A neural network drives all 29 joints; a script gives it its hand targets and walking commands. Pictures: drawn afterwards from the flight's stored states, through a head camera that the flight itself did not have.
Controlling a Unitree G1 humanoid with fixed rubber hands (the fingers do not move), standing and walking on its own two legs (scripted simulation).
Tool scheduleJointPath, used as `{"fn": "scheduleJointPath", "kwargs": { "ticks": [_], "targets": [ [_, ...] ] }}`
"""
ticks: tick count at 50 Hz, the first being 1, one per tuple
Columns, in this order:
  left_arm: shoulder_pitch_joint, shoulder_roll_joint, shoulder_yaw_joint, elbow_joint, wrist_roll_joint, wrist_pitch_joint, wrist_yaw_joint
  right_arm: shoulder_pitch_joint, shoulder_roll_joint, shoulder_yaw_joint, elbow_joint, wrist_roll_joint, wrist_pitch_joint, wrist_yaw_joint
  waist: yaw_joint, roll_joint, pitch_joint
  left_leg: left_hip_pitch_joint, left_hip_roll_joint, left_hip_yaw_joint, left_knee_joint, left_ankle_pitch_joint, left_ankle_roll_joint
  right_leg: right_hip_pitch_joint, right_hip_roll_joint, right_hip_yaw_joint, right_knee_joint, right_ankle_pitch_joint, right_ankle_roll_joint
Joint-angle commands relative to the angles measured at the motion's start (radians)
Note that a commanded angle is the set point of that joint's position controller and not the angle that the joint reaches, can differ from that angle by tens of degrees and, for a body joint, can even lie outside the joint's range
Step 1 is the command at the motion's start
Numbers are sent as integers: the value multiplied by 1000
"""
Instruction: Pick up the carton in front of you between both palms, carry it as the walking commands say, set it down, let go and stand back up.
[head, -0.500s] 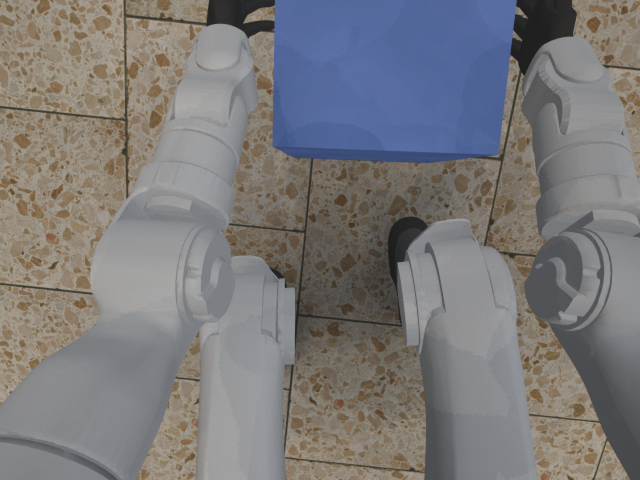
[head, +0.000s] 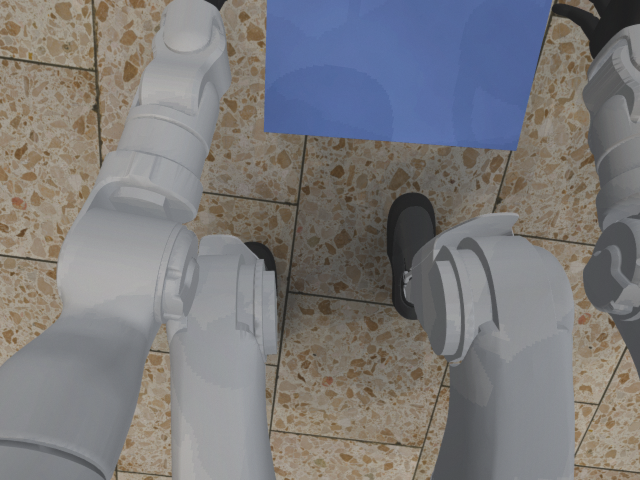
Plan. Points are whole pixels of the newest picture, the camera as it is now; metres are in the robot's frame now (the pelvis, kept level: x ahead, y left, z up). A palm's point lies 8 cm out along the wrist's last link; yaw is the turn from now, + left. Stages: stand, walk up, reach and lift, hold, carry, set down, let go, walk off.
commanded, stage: set down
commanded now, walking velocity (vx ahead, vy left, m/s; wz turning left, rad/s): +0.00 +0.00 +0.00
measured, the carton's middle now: (383, 33) +0.49 -0.10 -0.25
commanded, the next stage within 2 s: let go in 1.12 s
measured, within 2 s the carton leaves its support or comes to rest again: neither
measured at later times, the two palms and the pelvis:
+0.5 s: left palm out of the picture +0.55 +0.05 -0.04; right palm out of the picture +0.47 -0.32 -0.04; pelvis +0.01 +0.00 +0.08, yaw -1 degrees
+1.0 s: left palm out of the picture +0.55 +0.06 +0.10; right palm out of the picture +0.47 -0.33 +0.10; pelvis +0.04 -0.01 +0.20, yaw -2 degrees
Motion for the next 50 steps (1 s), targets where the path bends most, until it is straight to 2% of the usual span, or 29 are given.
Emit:
{"fn": "scheduleJointPath", "kwargs": {
  "ticks": [1,6,11,15,20,25,31,38,44,50],
  "targets": [
    [-256,52,-12,-193,-18,-17,9,-222,-158,31,-143,66,-15,9,-84,59,-1279,396,50,121,-178,298,13,776,13,-57,-93,431,-6],
    [-168,40,6,-258,-9,17,21,-125,-168,27,-218,53,21,3,-94,37,-1429,422,34,157,-209,231,17,924,29,-75,-137,420,3],
    [-118,44,74,-381,36,63,45,-83,-152,-9,-374,-4,78,-12,-93,-17,-1520,438,8,184,-298,141,31,1018,51,-112,-215,348,8],
    [-88,32,140,-312,77,93,41,-85,-88,-12,-385,-37,121,-3,-58,-56,-1333,360,6,181,-372,49,45,910,52,-116,-290,201,17],
    [-68,18,193,-235,122,87,22,-74,-33,-5,-372,-59,133,12,-25,-73,-1269,352,8,177,-433,50,47,864,59,-112,-360,152,29],
    [-24,-7,198,-230,140,81,13,-8,-21,-30,-375,-89,137,12,-40,-67,-1343,389,5,178,-500,82,42,927,71,-121,-422,207,33],
    [26,-34,175,-365,151,96,14,74,-39,-85,-486,-122,155,21,-69,-19,-1512,507,-9,186,-582,171,31,1047,91,-140,-486,359,28],
    [97,-48,175,-484,158,136,15,132,-32,-85,-576,-111,195,57,-48,6,-1553,650,-8,183,-703,238,23,1138,103,-150,-595,419,22],
    [164,-57,191,-462,164,138,0,171,-5,-80,-559,-124,198,75,-31,-25,-1480,679,2,168,-826,245,23,1212,105,-140,-713,417,23],
    [209,-63,207,-435,177,119,-20,204,13,-96,-551,-159,179,80,-26,-41,-1440,746,10,151,-948,275,22,1316,103,-125,-836,443,19]
  ]
}}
